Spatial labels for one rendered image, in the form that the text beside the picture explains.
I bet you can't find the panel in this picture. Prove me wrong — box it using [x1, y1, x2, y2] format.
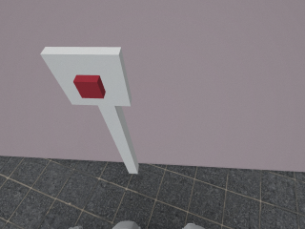
[40, 47, 139, 175]

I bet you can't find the button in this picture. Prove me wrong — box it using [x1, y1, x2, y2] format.
[73, 74, 106, 99]

